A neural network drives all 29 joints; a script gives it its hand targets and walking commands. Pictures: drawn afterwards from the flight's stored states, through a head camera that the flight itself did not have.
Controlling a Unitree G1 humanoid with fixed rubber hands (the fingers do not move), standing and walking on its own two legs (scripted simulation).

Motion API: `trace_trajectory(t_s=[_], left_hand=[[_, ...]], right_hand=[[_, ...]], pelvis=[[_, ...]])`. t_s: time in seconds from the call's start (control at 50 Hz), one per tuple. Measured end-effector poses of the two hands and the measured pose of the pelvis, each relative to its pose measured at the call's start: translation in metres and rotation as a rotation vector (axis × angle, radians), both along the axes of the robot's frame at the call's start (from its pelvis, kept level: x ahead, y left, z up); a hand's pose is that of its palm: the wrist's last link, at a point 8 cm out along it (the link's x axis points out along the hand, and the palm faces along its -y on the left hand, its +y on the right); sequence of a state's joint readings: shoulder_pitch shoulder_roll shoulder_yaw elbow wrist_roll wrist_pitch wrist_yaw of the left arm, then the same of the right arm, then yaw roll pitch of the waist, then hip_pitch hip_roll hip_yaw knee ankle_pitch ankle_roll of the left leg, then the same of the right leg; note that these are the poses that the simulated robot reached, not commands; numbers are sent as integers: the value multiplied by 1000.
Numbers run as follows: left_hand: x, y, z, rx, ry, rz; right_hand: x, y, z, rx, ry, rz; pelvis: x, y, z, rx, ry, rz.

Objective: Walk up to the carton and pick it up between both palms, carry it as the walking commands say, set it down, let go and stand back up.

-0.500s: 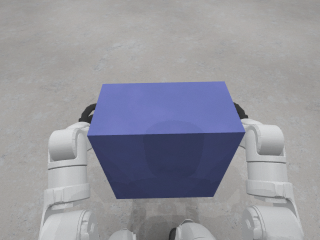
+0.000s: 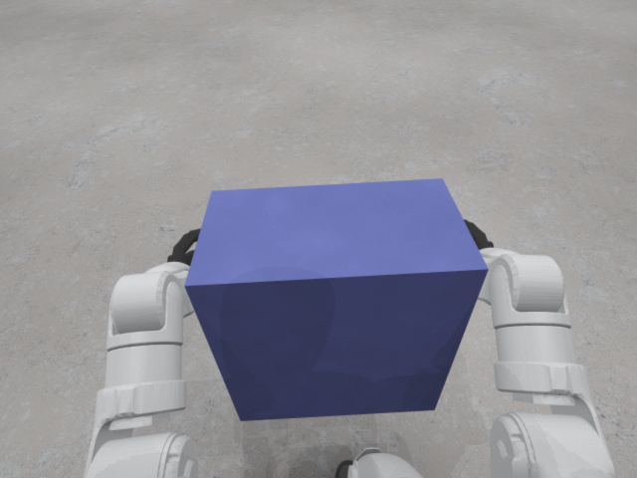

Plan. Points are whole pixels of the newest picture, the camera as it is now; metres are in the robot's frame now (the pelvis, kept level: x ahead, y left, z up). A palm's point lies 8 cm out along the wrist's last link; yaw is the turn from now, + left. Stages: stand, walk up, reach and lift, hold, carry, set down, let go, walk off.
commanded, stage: carry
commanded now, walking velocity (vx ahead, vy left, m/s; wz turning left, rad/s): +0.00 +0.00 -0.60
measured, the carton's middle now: (332, 310) +0.31 -0.02 +0.04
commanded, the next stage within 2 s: none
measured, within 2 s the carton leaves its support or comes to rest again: neither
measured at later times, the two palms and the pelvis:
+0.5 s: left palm (310, 331) +0.26 +0.01 +0.09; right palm out of the picture +0.14 -0.34 +0.09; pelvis -0.12 -0.04 +0.01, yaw -20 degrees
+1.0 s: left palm (442, 424) +0.16 -0.11 +0.08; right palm out of the picture -0.05 -0.42 +0.09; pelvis -0.20 -0.07 +0.01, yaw -34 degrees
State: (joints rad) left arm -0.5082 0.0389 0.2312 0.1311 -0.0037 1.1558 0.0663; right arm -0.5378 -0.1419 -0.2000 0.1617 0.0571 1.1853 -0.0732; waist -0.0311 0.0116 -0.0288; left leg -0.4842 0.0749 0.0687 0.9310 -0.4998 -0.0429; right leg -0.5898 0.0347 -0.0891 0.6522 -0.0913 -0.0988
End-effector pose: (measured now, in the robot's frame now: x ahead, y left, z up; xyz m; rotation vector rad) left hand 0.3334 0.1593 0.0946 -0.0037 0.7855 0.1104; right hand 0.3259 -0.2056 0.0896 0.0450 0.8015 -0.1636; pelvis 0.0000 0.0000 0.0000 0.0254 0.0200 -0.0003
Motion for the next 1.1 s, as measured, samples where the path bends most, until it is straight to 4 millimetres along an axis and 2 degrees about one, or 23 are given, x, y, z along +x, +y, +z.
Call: trace_trajectory(t_s=[0.08,0.14,0.24,0.36,0.42,0.48,0.52,0.6,0.7,0.76,0.82,0.9,0.98,1.1], left_hand=[[-13,-22,-3,-11,16,-63],[-20,-41,5,-3,-1,-113],[-24,-79,13,-10,-43,-168],[-46,-123,-1,-16,-12,-227],[-62,-138,-7,-1,15,-262],[-72,-149,-7,-6,16,-294],[-77,-156,-5,-23,13,-318],[-88,-176,7,-25,-17,-370],[-100,-211,13,-42,-54,-417],[-115,-236,5,-40,-44,-450],[-134,-255,-5,-29,-23,-491],[-157,-271,-13,-22,-15,-539],[-174,-274,-17,-32,0,-568],[-183,-285,2,-12,-18,-608]], right_hand=[[-32,-21,7,-48,19,-36],[-56,-38,11,-39,4,-89],[-90,-71,10,-36,-38,-154],[-135,-110,-2,-17,-12,-237],[-156,-123,-5,-11,17,-262],[-175,-132,1,-29,22,-283],[-189,-136,8,-53,19,-300],[-221,-148,15,-46,-11,-363],[-257,-173,12,-44,-52,-427],[-284,-191,4,-38,-44,-463],[-311,-206,-1,-26,-24,-506],[-342,-217,-4,-17,-16,-556],[-368,-215,-1,-36,2,-576],[-392,-216,6,-41,-7,-592]], pelvis=[[-25,-5,9,26,-6,-92],[-38,-11,12,20,8,-142],[-54,-31,0,3,4,-219],[-80,-42,-3,0,4,-235],[-94,-42,2,1,5,-265],[-110,-41,7,2,11,-315],[-123,-44,13,26,7,-378],[-135,-51,17,3,31,-422],[-152,-73,5,-23,37,-498],[-164,-81,1,-29,36,-504],[-175,-81,0,-19,30,-510],[-187,-76,-1,-17,32,-536],[-200,-72,5,9,13,-587],[-215,-77,8,-7,2,-648]])
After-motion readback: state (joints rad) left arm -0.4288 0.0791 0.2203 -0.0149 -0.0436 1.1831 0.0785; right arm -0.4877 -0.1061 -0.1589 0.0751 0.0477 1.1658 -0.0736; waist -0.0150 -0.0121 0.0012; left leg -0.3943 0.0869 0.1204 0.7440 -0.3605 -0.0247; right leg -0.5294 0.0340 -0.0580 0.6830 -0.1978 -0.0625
